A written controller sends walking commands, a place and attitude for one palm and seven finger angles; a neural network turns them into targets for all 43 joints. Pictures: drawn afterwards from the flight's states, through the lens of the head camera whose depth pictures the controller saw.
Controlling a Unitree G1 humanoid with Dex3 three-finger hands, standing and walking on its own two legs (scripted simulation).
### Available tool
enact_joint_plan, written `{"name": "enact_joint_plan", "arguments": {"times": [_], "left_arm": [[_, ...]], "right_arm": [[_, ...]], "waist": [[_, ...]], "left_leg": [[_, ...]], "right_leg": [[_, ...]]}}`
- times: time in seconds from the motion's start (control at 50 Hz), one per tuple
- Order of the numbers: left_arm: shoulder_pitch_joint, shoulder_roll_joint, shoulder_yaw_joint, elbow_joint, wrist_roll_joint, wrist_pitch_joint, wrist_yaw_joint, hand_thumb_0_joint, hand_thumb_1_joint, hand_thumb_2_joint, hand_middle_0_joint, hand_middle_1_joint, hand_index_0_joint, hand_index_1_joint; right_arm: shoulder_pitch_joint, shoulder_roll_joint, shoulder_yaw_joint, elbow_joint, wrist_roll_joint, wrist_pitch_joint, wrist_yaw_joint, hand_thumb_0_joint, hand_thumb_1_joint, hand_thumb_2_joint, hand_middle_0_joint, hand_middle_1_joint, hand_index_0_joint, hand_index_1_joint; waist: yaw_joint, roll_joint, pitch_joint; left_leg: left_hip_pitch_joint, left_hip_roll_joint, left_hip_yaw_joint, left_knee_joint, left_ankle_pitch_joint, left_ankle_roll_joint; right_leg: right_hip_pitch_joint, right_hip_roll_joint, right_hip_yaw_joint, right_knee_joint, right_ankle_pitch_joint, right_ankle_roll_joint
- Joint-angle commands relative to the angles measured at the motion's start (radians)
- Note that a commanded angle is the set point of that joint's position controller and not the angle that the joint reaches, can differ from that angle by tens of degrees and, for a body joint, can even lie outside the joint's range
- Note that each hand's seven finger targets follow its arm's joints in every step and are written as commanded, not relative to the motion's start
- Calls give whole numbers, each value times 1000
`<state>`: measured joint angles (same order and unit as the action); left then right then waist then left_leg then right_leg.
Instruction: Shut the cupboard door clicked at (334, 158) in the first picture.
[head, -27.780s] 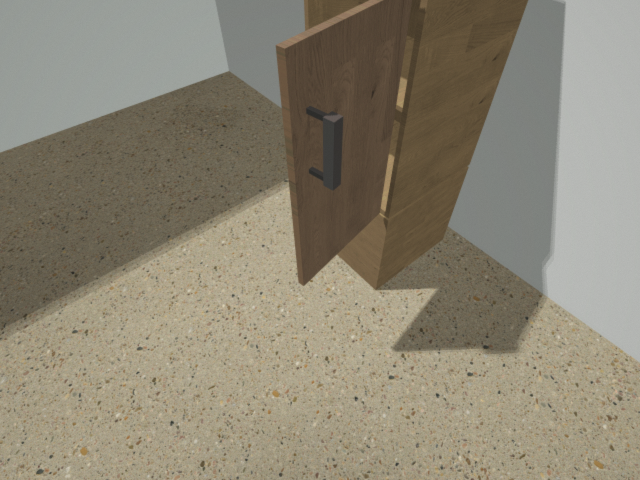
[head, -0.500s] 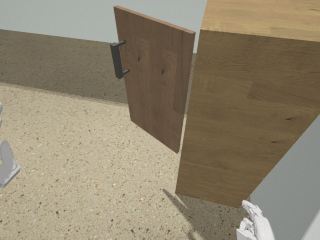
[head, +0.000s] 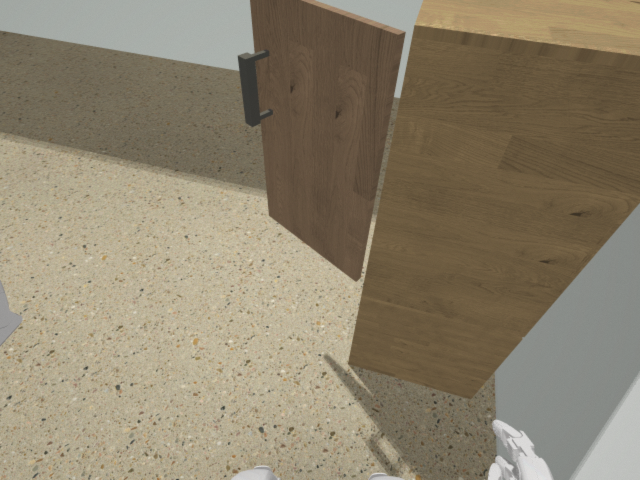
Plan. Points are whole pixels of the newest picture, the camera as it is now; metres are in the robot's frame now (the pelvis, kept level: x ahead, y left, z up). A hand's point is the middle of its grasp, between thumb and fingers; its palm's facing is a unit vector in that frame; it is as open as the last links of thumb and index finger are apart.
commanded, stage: step back with the hand held close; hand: left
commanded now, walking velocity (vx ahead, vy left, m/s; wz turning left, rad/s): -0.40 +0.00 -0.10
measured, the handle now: (258, 88) +0.82 +0.15 +0.10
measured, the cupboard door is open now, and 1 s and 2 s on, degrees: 62 62 62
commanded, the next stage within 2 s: stop stepping back and stand still in 0.38 s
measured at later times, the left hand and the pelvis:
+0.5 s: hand out of the picture +0.10 +0.27 +0.21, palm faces +0.46 -0.82 -0.35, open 7.4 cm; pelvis -0.11 +0.01 +0.01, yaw -4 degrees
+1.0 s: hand out of the picture +0.02 +0.27 +0.20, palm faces +0.37 -0.83 -0.43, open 7.4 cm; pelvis -0.20 +0.03 +0.03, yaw -7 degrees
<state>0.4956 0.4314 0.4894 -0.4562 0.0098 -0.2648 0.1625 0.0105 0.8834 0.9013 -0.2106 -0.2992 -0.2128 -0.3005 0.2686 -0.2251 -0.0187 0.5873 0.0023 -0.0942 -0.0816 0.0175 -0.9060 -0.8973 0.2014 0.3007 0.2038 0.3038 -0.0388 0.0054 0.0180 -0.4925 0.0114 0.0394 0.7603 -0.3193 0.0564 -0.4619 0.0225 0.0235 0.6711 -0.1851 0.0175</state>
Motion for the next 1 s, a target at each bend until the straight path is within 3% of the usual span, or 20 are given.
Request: {"name": "enact_joint_plan", "arguments": {"times": [0.0, 0.04, 0.08, 0.12, 0.16, 0.2, 0.24, 0.36, 0.4, 0.42, 0.44, 0.46, 0.54, 0.58, 0.62, 0.68, 0.8, 0.86, 0.88, 0.98], "left_arm": [[-55, 194, 122, -240, -23, -50, 25, 0, 900, 900, -200, -300, -200, -300], [-63, 196, 94, -255, -32, -42, 36, 0, 900, 900, -200, -300, -200, -300], [-70, 210, 100, -281, -34, -41, 46, 0, 900, 900, -200, -300, -200, -300], [-58, 193, 93, -317, -38, -43, 45, 0, 900, 900, -200, -300, -200, -300], [-67, 182, 139, -339, -30, -59, 52, 0, 900, 900, -200, -300, -200, -300], [-112, 239, 161, -367, -57, -63, 44, 0, 900, 900, -200, -300, -200, -300], [14, 160, 121, -241, -80, -50, 47, 0, 900, 900, -200, -300, -200, -300], [-112, 121, 9, -253, -90, -44, 7, 0, 900, 900, -200, -300, -200, -300], [-145, 172, 32, -271, -75, -50, 3, 0, 900, 900, -200, -300, -200, -300], [-194, 207, 42, -302, -71, -60, 10, 0, 900, 900, -200, -300, -200, -300], [-264, 276, 82, -336, -54, -73, 26, 0, 900, 900, -200, -300, -200, -300], [-207, 238, 48, -236, -52, -37, 15, 0, 900, 900, -200, -300, -200, -300], [-70, 185, 58, -179, -63, 32, 20, 0, 900, 900, -200, -300, -200, -300], [-45, 192, 80, -219, -70, 32, 21, 0, 900, 900, -200, -300, -200, -300], [74, 180, 90, -176, -81, 32, 17, 0, 900, 900, -200, -300, -200, -300], [43, 176, 91, -301, -68, 20, 23, 0, 900, 900, -200, -300, -200, -300], [101, 211, 90, -275, -56, 46, 31, 0, 900, 900, -200, -300, -200, -300], [28, 200, 89, -198, -58, 51, 41, 0, 900, 900, -200, -300, -200, -300], [12, 167, 57, -161, -58, 47, 40, 0, 900, 900, -200, -300, -200, -300], [-140, 165, 10, -83, -31, 5, 30, 0, 900, 900, -200, -300, -200, -300]], "right_arm": [[-106, -118, -50, -138, -12, -47, 5, 0, -900, -900, 200, 300, 200, 300], [-110, -82, -37, -119, -6, -31, 19, 0, -900, -900, 200, 300, 200, 300], [-107, -80, -36, -111, -2, -17, 19, 0, -900, -900, 200, 300, 200, 300], [-92, -110, -37, -123, -5, -13, 5, 0, -900, -900, 200, 300, 200, 300], [-149, -137, -44, -144, -12, -47, -18, 0, -900, -900, 200, 300, 200, 300], [-155, -96, -72, -113, -2, -74, -13, 0, -900, -900, 200, 300, 200, 300], [-169, -105, -84, -93, 9, -102, 12, 0, -900, -900, 200, 300, 200, 300], [-145, -96, -39, -61, -16, -102, 19, 0, -900, -900, 200, 300, 200, 300], [-127, -75, -41, -47, -23, -82, 24, 0, -900, -900, 200, 300, 200, 300], [-150, -47, -28, -48, -22, -76, 20, 0, -900, -900, 200, 300, 200, 300], [-171, -41, -13, -48, -33, -80, 14, 0, -900, -900, 200, 300, 200, 300], [-180, -39, -20, -53, -15, -71, 13, 0, -900, -900, 200, 300, 200, 300], [-142, -66, -2, -95, 5, -25, -9, 0, -900, -900, 200, 300, 200, 300], [-144, -107, -16, -125, 13, -39, -17, 0, -900, -900, 200, 300, 200, 300], [-130, -105, -17, -145, 27, -58, -19, 0, -900, -900, 200, 300, 200, 300], [-131, -100, -6, -127, -3, -68, -19, 0, -900, -900, 200, 300, 200, 300], [-110, -109, -20, -112, -17, -60, -8, 0, -900, -900, 200, 300, 200, 300], [-96, -103, -38, -89, -16, -28, -2, 0, -900, -900, 200, 300, 200, 300], [-81, -112, -45, -81, -10, -25, 2, 0, -900, -900, 200, 300, 200, 300], [-119, -100, -25, -64, -12, -36, -7, 0, -900, -900, 200, 300, 200, 300]], "waist": [[25, -103, -82], [16, -217, -128], [5, -190, -150], [-9, 31, -99], [14, 450, -119], [25, 162, -202], [40, 216, -201], [24, 232, -154], [21, 84, -164], [27, -79, -158], [38, -139, -148], [50, -253, -147], [7, -15, -120], [31, 153, -139], [33, 109, -172], [19, 300, -96], [12, 141, -156], [29, -161, -78], [20, -175, -14], [16, -89, 73]], "left_leg": [[-163, 24, -88, -60, -293, -25], [63, -9, -45, 69, -157, -53], [185, -6, -39, 44, -131, -48], [186, 76, -162, -230, -224, 0], [-284, 395, -491, -661, -575, 121], [-58, 376, -359, -540, -234, 82], [40, 337, -186, -492, -209, 52], [152, 315, -128, -591, -243, -69], [268, 198, -22, -331, -91, -128], [319, 118, 43, -80, 4, -145], [264, 59, 61, 51, -55, -146], [163, 25, 2, 164, -88, -125], [191, 8, 1, -174, 105, -95], [264, 121, -127, -373, 290, -50], [274, 189, -230, -463, 138, -27], [95, 228, -327, -709, -419, -61], [104, 93, -93, -464, -214, -73], [-50, 10, -30, 75, -61, -76], [-125, 16, -53, 222, -58, -80], [-29, 73, -26, 124, -2, -56]], "right_leg": [[117, -226, 382, -271, -204, -123], [-41, -302, 370, -380, -290, -149], [-115, -289, 289, -378, -301, -129], [-180, -144, 142, -218, -337, -60], [206, 90, -34, 453, -245, 16], [99, 76, 26, 589, -328, 5], [77, 54, -30, 481, -348, 3], [218, 33, -99, -123, -370, -39], [102, -110, 111, -386, -313, -125], [-32, -278, 319, -473, -202, -190], [-35, -382, 354, -485, 121, -206], [2, -354, 305, -412, 226, -188], [138, -198, 69, -198, 274, -101], [156, -51, 5, -130, 34, -21], [190, 15, -29, -136, -100, -5], [250, 43, -48, -22, -239, -8], [408, -5, -60, -297, -221, -79], [238, -327, 416, -503, -554, -252], [189, -357, 438, -529, -563, -274], [58, -278, 208, -489, -435, -197]]}}
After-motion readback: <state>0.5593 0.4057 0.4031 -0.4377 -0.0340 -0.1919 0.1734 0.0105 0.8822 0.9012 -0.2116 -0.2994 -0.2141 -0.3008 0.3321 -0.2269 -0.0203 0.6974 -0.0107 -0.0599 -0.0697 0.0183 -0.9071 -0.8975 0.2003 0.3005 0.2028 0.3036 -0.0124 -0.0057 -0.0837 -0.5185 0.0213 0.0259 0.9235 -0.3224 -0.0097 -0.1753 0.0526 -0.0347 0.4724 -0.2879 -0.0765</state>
